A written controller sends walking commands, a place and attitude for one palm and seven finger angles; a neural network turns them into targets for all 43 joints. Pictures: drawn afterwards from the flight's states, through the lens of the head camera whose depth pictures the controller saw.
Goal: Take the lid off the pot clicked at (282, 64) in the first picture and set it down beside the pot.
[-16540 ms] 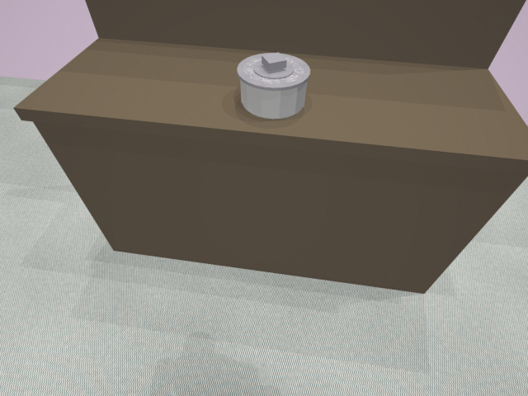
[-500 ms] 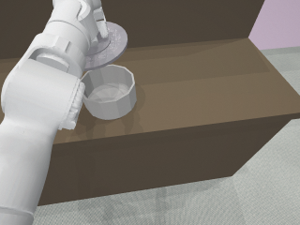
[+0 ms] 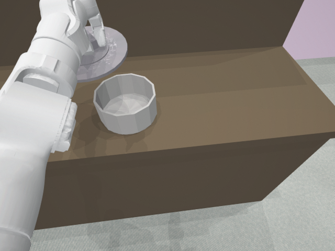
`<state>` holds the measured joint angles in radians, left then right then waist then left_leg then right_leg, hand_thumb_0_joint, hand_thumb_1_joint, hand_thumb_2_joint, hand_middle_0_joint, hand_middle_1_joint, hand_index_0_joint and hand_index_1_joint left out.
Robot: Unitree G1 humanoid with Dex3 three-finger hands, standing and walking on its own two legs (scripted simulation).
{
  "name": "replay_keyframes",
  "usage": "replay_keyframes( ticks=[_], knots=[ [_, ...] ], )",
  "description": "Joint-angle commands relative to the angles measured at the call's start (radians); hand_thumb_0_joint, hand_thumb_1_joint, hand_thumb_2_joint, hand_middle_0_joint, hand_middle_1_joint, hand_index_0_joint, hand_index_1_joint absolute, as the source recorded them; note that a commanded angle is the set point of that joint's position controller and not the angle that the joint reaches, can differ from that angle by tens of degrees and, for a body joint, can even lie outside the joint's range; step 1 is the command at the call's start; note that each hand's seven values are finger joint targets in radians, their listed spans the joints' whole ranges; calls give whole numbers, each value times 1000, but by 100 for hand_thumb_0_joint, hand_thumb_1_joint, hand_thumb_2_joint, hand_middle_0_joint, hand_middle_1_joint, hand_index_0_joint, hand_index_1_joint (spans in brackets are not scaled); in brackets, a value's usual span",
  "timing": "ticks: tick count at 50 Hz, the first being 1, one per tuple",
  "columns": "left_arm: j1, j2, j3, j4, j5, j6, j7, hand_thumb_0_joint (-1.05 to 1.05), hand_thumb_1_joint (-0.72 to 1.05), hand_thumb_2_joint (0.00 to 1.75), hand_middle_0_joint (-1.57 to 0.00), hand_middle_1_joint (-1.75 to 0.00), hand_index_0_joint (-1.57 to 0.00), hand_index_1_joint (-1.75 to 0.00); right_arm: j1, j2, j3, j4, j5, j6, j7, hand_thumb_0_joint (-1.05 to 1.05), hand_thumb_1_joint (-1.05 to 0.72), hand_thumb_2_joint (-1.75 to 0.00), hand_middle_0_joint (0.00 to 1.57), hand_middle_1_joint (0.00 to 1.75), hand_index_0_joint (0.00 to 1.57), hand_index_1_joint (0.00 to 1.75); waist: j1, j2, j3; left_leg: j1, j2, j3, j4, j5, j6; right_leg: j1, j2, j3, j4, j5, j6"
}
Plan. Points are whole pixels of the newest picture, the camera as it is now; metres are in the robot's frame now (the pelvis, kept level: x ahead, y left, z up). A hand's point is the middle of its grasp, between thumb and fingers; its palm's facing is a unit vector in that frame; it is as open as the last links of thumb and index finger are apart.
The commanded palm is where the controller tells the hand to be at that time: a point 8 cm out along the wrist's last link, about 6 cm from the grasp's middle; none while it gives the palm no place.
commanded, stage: move the lid sideways beside the pot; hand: left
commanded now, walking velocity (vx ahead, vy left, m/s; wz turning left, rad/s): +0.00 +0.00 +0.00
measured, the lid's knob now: (83, 42) +0.54 +0.14 +0.23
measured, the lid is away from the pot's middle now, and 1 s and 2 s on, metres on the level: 0.06 0.18 0.27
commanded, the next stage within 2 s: lower the lid onto the table in 1.72 s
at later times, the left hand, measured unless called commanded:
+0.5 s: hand (58, 43) +0.50 +0.18 +0.25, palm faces -0.28 -0.10 -0.95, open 6.0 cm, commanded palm +0.52 +0.18 +0.32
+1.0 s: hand (26, 50) +0.49 +0.24 +0.25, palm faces -0.31 -0.12 -0.94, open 6.0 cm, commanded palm +0.51 +0.24 +0.32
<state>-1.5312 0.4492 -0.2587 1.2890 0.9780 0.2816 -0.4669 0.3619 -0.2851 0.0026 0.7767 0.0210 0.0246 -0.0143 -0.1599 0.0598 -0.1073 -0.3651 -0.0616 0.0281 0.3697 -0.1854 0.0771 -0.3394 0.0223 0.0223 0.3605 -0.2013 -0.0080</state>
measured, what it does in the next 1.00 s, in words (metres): stands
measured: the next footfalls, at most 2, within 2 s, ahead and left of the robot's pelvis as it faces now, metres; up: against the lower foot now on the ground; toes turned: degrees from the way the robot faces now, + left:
none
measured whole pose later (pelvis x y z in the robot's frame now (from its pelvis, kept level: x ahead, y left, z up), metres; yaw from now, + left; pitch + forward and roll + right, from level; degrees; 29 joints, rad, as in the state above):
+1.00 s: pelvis +0.00 +0.01 +0.00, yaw +1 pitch +9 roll -1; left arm -1.47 0.65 -0.25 1.22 0.99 0.16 -0.56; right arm 0.33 -0.30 0.00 0.77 0.04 0.11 -0.03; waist -0.15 0.02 -0.09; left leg -0.36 -0.07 0.00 0.38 -0.18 0.08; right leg -0.31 0.02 0.00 0.32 -0.18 0.00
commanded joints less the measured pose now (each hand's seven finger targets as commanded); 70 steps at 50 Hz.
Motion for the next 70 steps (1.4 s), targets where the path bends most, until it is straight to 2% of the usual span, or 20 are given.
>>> replay_keyframes(
  ticks=[1,3,5,8,11,16,19,23,26,29,37,40,44,47,51,57,59,64,68,70],
  knots=[
    [-693,202,1,-210,28,-4,43,0,65,97,-68,-109,-96,-119,68,-167,-54,-51,3,-12,-6,0,-90,-90,20,30,20,30,-27,-80,-397,378,11,-83,48,454,-3,6,40,0,-31,285,-15],
    [-683,166,-18,-241,1,-11,35,0,65,97,-68,-109,-96,-119,61,-171,-57,-56,3,-10,-2,0,-90,-90,20,30,20,30,-18,-31,-395,397,7,-79,56,484,-5,-5,37,-3,-31,303,-21],
    [-732,209,-5,-301,20,-31,31,0,65,97,-68,-109,-96,-119,57,-165,-57,-58,-1,-9,1,0,-90,-90,20,30,20,30,-15,-9,-466,435,11,-87,63,541,-11,11,38,3,-24,316,-20],
    [-684,188,-17,-282,13,-32,25,0,65,97,-68,-109,-96,-119,64,-171,-60,-53,3,-1,2,0,-90,-90,20,30,20,30,-14,-6,-409,434,11,-87,64,539,-19,-11,42,-10,-39,303,-23],
    [-711,231,4,-320,21,-47,27,0,65,97,-68,-109,-96,-119,52,-167,-57,-61,1,2,1,0,-90,-90,20,30,20,30,-10,-4,-451,441,8,-90,61,526,-17,9,43,-5,-31,294,-23],
    [-686,295,31,-250,29,-38,27,0,65,97,-68,-109,-96,-119,47,-173,-51,-53,6,17,-10,0,-90,-90,20,30,20,30,-12,-51,-396,359,2,-71,38,412,-5,51,35,-5,-40,291,-22],
    [-725,328,36,-331,44,-64,33,0,65,97,-68,-109,-96,-119,43,-172,-55,-68,3,14,-9,0,-90,-90,20,30,20,30,2,1,-478,410,7,-81,52,489,-18,58,37,1,-32,305,-26],
    [-653,298,18,-296,40,-65,20,0,65,97,-68,-109,-96,-119,52,-178,-61,-67,7,26,-8,0,-90,-90,20,30,20,30,3,18,-435,428,11,-81,62,545,-29,24,44,-16,-39,306,-28],
    [-637,345,41,-251,39,-52,4,0,65,97,-68,-109,-96,-119,45,-183,-56,-64,7,40,-13,0,-90,-90,20,30,20,30,-2,-37,-395,370,2,-71,47,451,-14,45,39,-14,-44,291,-20],
    [-702,330,24,-379,32,-85,-2,0,65,97,-68,-109,-96,-119,41,-177,-62,-79,7,35,-5,0,-90,-90,20,30,20,30,8,31,-489,458,8,-86,70,569,-27,34,43,-11,-34,312,-21],
    [-608,385,53,-281,25,-90,-24,0,65,97,-68,-109,-96,-119,42,-184,-60,-67,12,55,-15,0,-90,-90,20,30,20,30,4,-38,-388,387,3,-76,52,447,-13,32,41,-21,-49,267,-19],
    [-610,363,24,-268,35,-90,-25,0,65,97,-68,-109,-96,-119,38,-191,-58,-59,16,62,-14,0,-90,-90,20,30,20,30,4,4,-353,389,8,-80,51,438,-23,-6,43,-28,-55,240,-24],
    [-659,431,63,-354,48,-123,-18,0,65,97,-68,-109,-96,-119,42,-192,-61,-69,11,62,-16,0,-90,-90,20,30,20,30,13,36,-450,439,11,-88,64,488,-31,16,47,-23,-52,245,-25],
    [-638,414,42,-311,38,-126,-27,0,65,97,-68,-109,-96,-119,35,-192,-59,-67,18,66,-21,0,-90,-90,20,30,20,30,7,32,-399,422,11,-86,53,434,-27,-1,45,-28,-60,215,-24],
    [-652,459,69,-352,36,-145,-29,0,65,97,-68,-109,-96,-119,39,-194,-60,-70,18,69,-22,0,-90,-90,20,30,20,30,14,44,-444,445,13,-91,63,493,-31,15,48,-29,-53,241,-24],
    [-585,418,26,-269,30,-137,-47,0,65,97,-68,-109,-96,-119,35,-202,-57,-58,28,85,-22,0,-90,-90,20,30,20,30,6,26,-333,396,17,-90,47,411,-31,-37,47,-43,-66,188,-22],
    [-648,437,37,-363,32,-154,-43,0,65,97,-68,-109,-96,-119,34,-205,-60,-63,25,80,-18,0,-90,-90,20,30,20,30,14,98,-411,468,22,-102,64,516,-48,-46,51,-40,-64,201,-25],
    [-668,485,72,-389,27,-181,-46,0,65,97,-68,-109,-96,-119,55,-205,-65,-59,23,68,-24,0,-90,-90,20,30,20,30,14,79,-464,512,27,-109,79,559,-47,-38,56,-39,-67,205,-20],
    [-590,415,15,-275,9,-166,-57,0,65,97,-68,-109,-96,-119,55,-212,-61,-45,36,76,-25,0,-90,-90,20,30,20,30,4,67,-347,461,26,-110,68,505,-52,-89,55,-57,-74,180,-23],
    [-604,499,63,-250,38,-175,-52,0,65,97,-68,-109,-96,-119,56,-214,-54,-37,27,81,-31,0,-90,-90,20,30,20,30,7,46,-356,422,23,-102,60,427,-40,-66,53,-48,-69,164,-22]
  ],
)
